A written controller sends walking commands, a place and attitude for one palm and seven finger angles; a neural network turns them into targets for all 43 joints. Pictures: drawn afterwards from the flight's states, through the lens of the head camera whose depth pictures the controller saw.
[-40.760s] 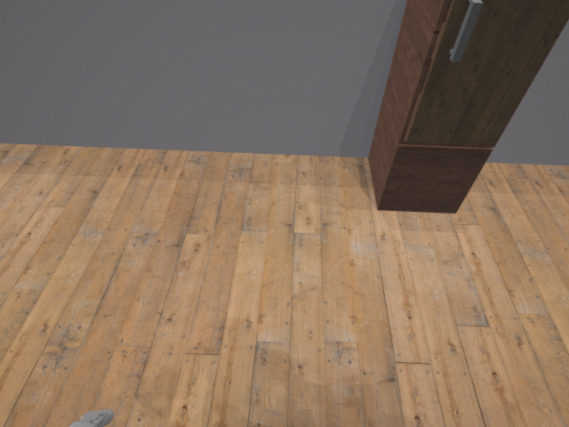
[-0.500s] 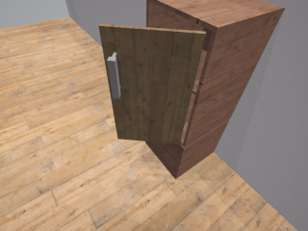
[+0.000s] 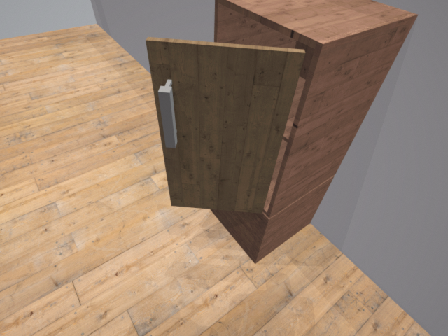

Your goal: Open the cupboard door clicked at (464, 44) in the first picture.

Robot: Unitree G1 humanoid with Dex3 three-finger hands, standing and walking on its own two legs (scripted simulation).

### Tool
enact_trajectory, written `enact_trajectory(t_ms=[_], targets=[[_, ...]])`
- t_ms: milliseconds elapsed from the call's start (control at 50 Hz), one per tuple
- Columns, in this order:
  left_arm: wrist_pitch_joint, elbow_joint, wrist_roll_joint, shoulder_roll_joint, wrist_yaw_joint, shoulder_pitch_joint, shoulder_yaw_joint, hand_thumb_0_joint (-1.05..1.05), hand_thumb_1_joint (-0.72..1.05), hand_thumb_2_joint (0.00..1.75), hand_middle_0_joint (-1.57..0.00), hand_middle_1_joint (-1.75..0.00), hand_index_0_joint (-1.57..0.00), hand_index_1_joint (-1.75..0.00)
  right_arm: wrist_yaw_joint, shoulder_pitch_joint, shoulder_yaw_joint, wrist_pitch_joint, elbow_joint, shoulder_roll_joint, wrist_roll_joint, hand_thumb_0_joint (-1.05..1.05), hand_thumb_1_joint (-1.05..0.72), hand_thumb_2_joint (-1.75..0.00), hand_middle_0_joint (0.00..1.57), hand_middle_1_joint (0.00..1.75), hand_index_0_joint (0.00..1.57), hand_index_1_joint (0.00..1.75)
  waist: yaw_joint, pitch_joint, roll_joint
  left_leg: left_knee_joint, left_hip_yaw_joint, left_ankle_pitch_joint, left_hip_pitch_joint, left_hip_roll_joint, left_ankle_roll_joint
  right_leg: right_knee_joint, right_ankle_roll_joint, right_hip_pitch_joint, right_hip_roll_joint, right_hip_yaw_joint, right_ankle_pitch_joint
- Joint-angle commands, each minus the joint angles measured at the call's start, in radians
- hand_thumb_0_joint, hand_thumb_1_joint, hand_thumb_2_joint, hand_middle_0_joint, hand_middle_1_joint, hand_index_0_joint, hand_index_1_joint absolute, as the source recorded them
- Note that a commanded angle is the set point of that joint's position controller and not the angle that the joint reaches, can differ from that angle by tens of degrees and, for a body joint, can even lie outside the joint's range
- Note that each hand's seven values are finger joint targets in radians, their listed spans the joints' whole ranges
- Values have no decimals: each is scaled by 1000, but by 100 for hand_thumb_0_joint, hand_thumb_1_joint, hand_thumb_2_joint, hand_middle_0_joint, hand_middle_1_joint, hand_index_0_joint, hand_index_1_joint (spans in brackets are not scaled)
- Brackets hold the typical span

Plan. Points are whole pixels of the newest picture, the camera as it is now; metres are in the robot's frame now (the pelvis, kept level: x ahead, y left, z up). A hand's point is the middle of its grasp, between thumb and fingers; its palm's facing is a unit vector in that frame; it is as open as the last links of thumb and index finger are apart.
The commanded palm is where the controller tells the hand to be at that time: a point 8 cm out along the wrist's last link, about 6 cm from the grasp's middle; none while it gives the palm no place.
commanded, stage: shuffle to correct the standing spot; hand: left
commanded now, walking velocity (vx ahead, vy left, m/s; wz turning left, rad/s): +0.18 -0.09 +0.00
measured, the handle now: (170, 114) +0.59 +0.18 +0.08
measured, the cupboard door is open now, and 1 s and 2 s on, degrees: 50 50 50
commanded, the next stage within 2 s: come to a stop and stand still in 0.04 s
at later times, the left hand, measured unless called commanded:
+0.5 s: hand out of the picture +0.02 +0.12 -0.18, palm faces +0.05 -0.99 -0.13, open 7.4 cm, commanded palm none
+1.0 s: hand out of the picture +0.03 +0.16 -0.18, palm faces +0.04 -0.98 -0.20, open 7.4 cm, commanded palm none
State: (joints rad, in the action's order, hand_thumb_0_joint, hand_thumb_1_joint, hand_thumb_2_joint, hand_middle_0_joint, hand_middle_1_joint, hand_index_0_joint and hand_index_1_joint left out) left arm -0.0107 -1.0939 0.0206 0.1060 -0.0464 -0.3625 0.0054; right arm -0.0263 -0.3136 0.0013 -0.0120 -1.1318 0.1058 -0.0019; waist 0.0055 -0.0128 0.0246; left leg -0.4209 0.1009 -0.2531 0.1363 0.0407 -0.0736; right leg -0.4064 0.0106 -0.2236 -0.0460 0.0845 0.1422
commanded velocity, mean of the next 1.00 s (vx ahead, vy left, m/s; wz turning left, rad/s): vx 0.02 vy -0.01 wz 0.00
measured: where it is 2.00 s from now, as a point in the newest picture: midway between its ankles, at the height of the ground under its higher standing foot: outside the picture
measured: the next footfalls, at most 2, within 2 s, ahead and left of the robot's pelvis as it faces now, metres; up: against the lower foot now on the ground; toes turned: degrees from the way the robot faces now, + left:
none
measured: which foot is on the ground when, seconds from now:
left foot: down 0.00-1.00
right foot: down 0.00-1.00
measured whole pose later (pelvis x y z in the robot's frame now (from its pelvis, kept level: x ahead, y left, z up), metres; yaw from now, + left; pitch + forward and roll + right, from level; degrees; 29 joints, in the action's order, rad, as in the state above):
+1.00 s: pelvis +0.03 -0.02 -0.01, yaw +1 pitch -1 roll -1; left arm -0.02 -1.04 0.02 0.17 -0.04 -0.34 0.00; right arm -0.04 -0.31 0.02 -0.02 -1.06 0.15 -0.01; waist -0.01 -0.02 0.01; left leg -0.52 0.07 -0.35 0.16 0.01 -0.04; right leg -0.51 -0.02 -0.24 -0.02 0.12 0.25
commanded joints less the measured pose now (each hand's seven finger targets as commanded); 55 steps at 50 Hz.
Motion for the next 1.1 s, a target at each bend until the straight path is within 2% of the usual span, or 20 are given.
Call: enact_trajectory(t_ms=[0,80,120,160,220,260,300,380,420,620,800,820,840,860,880,900,920,960,1000,1080], targets=[[-9,11,1,62,-4,-86,-13,0,90,90,-20,-30,-20,-30,-6,-79,21,-14,16,106,-8,0,-90,-90,20,30,20,30,-4,-87,-37,190,-168,-136,159,-160,34,37,-20,60,-64,-80,50],[5,25,15,49,11,-91,-23,0,90,90,-20,-30,-20,-30,-9,-83,40,-5,25,147,-14,0,-90,-90,20,30,20,30,-6,-163,-80,271,-245,-391,204,-218,-1,-59,-20,-18,-16,-26,174],[8,37,19,45,20,-88,-28,0,90,90,-20,-30,-20,-30,-12,-91,47,-7,30,153,-14,0,-90,-90,20,30,20,30,-7,-191,-75,278,-279,-394,187,-252,-26,-97,-25,-65,-6,-15,166],[4,42,16,33,21,-97,-28,0,90,90,-20,-30,-20,-30,-16,-89,43,-12,34,144,-13,0,-90,-90,20,30,20,30,1,-191,-55,234,-257,-272,183,-243,-28,-69,-27,-47,-20,-37,103],[-10,22,2,43,8,-134,-24,0,90,90,-20,-30,-20,-30,-20,-96,25,-26,26,99,-7,0,-90,-90,20,30,20,30,6,-131,-29,118,-150,82,149,-168,11,-12,-37,52,-58,-92,-91],[-17,7,-4,53,1,-147,-24,0,90,90,-20,-30,-20,-30,-24,-109,18,-28,13,87,-4,0,-90,-90,20,30,20,30,-2,-70,4,54,-104,222,86,-148,29,-21,-51,87,-80,-108,-219],[-20,4,-8,58,-3,-138,-22,0,90,90,-20,-30,-20,-30,-26,-119,14,-27,-1,85,-3,0,-90,-90,20,30,20,30,-8,-35,14,47,-95,237,55,-148,37,-22,-55,106,-90,-106,-267],[-18,3,-8,57,-7,-119,-19,0,90,90,-20,-30,-20,-30,-28,-111,10,-23,-16,80,-4,0,-90,-90,20,30,20,30,-7,-55,-20,56,-96,263,48,-152,42,-14,-55,106,-84,-103,-273],[-19,1,-7,60,-9,-115,-18,0,90,90,-20,-30,-20,-30,-28,-110,12,-23,-18,80,-3,0,-90,-90,20,30,20,30,-8,-34,-7,54,-96,287,31,-156,43,-8,-52,122,-84,-97,-295],[-20,-3,-8,61,-11,-98,-15,0,90,90,-20,-30,-20,-30,-28,-92,11,-18,-30,73,-3,0,-90,-90,20,30,20,30,-4,-60,-7,84,-102,239,23,-155,48,44,-46,126,-88,-99,-280],[-21,0,-9,70,-9,-80,-15,0,90,90,-20,-30,-20,-30,-23,-86,8,-17,-27,86,-6,0,-90,-90,20,30,20,30,-3,-81,-30,119,-113,169,43,-155,50,78,-46,119,-84,-106,-169],[-36,81,1,284,-10,-6,-10,0,90,90,-20,-30,-20,-30,-9,2,21,-17,107,221,-9,0,-90,-90,20,30,20,30,-32,-186,22,117,-160,307,94,-96,50,-32,-46,18,-32,-73,-222],[-30,83,-4,187,-14,-35,-34,0,90,90,-20,-30,-20,-30,-18,-24,47,-43,117,194,-17,0,-90,-90,20,30,20,30,-1,-52,-1,21,-151,316,97,-150,31,-84,-54,55,-71,-86,-134],[-34,91,0,183,-10,-32,-26,0,90,90,-20,-30,-20,-30,-23,-31,47,-53,113,179,-11,0,-90,-90,20,30,20,30,-8,64,-58,-9,-155,334,51,-143,23,-93,-71,86,-77,-91,-172],[-35,97,-1,173,-9,-36,-27,0,90,90,-20,-30,-20,-30,-26,-32,50,-52,114,175,-10,0,-90,-90,20,30,20,30,-9,107,-78,-31,-151,304,37,-145,21,-88,-77,90,-81,-95,-171],[-33,104,0,177,-7,-34,-32,0,90,90,-20,-30,-20,-30,-28,-34,54,-47,121,180,-10,0,-90,-90,20,30,20,30,-12,105,-77,-41,-150,256,52,-140,20,-81,-81,86,-83,-100,-159],[-28,110,-1,176,-6,-33,-29,0,90,90,-20,-30,-20,-30,-24,-23,48,-38,133,173,-12,0,-90,-90,20,30,20,30,-9,72,-24,-51,-138,192,85,-134,16,-63,-84,84,-86,-113,-149],[-25,115,-2,195,-2,2,-36,0,90,90,-20,-30,-20,-30,-18,-11,52,-25,142,192,-12,0,-90,-90,20,30,20,30,-18,-29,6,-25,-138,55,143,-124,19,-28,-84,22,-92,-131,-19],[-26,126,-1,214,0,28,-41,0,90,90,-20,-30,-20,-30,-14,6,54,-26,148,213,-13,0,-90,-90,20,30,20,30,-16,-55,-39,0,-146,82,146,-135,14,-31,-83,7,-81,-125,-20],[-24,120,-4,235,6,54,-40,0,90,90,-20,-30,-20,-30,-8,44,47,-27,151,242,-13,0,-90,-90,20,30,20,30,-6,-54,-27,32,-153,101,145,-147,12,-23,-67,38,-75,-110,-40]])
